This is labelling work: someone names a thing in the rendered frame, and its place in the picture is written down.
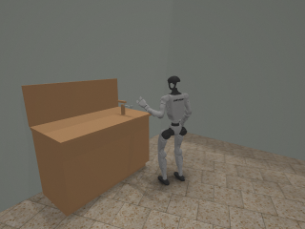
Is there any right robot upper arm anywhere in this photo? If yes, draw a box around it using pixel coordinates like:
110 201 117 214
183 93 192 115

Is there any robot left forearm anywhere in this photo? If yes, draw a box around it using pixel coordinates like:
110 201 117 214
144 104 161 117

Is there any counter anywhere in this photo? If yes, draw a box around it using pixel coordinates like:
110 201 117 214
21 78 151 216

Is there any left robot shin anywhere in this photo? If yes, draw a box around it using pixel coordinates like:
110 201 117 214
157 152 167 180

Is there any right robot shin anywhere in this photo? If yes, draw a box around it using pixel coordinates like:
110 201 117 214
174 148 183 177

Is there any left robot upper arm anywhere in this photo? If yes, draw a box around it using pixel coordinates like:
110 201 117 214
158 94 170 119

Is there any robot right forearm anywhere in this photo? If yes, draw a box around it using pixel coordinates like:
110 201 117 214
180 114 191 123

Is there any robot shin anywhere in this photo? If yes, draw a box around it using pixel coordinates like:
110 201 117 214
157 152 167 180
174 148 183 177

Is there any robot left hand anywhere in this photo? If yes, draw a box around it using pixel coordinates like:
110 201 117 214
136 96 147 108

